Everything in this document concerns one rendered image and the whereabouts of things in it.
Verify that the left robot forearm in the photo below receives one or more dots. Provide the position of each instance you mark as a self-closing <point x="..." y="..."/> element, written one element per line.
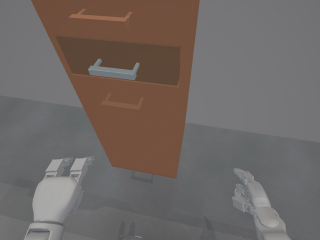
<point x="45" y="230"/>

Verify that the robot left hand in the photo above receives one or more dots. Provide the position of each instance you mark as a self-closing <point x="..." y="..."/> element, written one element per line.
<point x="56" y="197"/>

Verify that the robot right hand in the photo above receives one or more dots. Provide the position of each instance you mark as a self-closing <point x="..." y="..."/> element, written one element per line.
<point x="254" y="194"/>

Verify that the right robot forearm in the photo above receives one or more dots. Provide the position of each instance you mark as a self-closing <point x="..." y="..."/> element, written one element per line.
<point x="268" y="224"/>

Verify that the handle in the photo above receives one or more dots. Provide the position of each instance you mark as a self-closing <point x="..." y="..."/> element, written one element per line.
<point x="102" y="22"/>
<point x="97" y="70"/>
<point x="121" y="106"/>

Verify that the drawer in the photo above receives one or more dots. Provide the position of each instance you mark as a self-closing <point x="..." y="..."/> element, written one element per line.
<point x="158" y="63"/>

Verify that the cabinet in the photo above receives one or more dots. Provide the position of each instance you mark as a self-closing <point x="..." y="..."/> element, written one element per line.
<point x="149" y="141"/>

